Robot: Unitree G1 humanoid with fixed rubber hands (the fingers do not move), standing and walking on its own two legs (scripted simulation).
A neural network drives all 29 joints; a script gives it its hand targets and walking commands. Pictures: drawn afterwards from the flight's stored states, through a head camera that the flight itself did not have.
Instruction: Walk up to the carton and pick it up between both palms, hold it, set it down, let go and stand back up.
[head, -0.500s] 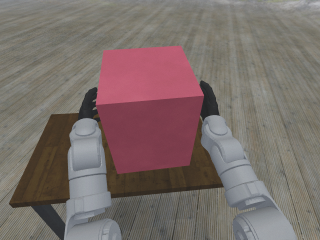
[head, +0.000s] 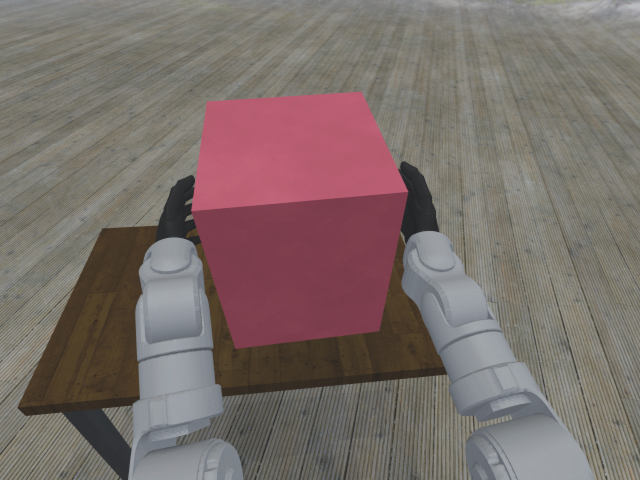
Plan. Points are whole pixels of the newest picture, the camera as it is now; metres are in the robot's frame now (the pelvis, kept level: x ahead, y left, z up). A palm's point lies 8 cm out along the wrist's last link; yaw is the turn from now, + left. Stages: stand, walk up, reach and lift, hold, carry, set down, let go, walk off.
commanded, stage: hold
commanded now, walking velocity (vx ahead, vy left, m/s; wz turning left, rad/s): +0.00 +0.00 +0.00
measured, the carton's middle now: (297, 222) +0.41 +0.01 +0.15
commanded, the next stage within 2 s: set down in 2.00 s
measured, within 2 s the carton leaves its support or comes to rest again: neither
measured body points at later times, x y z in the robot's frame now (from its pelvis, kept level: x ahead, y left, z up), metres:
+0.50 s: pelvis +0.00 +0.00 +0.00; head -0.04 +0.03 +0.45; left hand +0.37 +0.15 +0.17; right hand +0.36 -0.14 +0.18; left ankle +0.05 +0.14 -0.75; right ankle +0.01 -0.12 -0.75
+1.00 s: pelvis +0.00 +0.00 +0.00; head -0.04 +0.03 +0.45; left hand +0.37 +0.16 +0.17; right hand +0.36 -0.14 +0.18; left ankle +0.05 +0.14 -0.75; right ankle +0.01 -0.12 -0.75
